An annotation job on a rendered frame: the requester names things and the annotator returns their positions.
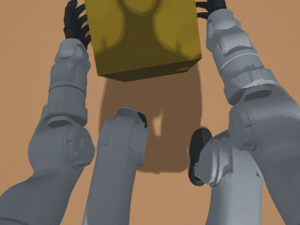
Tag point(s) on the right robot forearm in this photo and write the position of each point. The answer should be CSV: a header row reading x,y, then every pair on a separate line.
x,y
238,63

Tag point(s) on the robot left upper arm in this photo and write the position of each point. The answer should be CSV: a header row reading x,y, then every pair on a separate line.
x,y
58,156

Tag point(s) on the right robot hand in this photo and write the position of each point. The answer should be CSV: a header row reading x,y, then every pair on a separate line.
x,y
210,6

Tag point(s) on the left robot hand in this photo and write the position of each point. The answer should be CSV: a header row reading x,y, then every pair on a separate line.
x,y
73,24

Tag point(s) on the robot right upper arm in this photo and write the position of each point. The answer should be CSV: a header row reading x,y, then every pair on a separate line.
x,y
269,128

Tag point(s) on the left robot forearm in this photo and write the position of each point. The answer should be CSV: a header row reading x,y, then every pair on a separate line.
x,y
67,89

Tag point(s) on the robot right foot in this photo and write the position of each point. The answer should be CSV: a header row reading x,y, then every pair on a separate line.
x,y
199,139

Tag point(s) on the robot right shin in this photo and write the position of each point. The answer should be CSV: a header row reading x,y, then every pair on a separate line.
x,y
198,171

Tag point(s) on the carton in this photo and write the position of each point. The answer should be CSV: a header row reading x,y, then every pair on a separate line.
x,y
140,39

